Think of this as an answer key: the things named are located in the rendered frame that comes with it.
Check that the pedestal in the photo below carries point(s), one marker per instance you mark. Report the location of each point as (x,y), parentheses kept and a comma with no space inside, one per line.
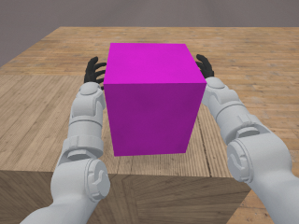
(195,187)

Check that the robot right upper arm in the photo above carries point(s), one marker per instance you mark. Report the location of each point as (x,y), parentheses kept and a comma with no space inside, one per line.
(263,162)

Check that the robot left upper arm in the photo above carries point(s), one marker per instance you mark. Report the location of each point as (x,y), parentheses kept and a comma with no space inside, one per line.
(76,188)

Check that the carton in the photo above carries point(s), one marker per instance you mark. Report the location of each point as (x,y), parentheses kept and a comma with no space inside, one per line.
(153,94)

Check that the robot left hand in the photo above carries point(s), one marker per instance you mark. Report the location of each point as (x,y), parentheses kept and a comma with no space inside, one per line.
(91,75)

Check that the right robot forearm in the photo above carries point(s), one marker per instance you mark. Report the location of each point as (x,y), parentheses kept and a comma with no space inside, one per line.
(233,118)

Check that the robot right hand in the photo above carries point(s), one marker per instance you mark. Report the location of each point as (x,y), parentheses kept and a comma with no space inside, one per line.
(205,66)

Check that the left robot forearm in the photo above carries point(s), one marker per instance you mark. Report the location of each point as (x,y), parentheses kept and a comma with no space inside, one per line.
(84,138)

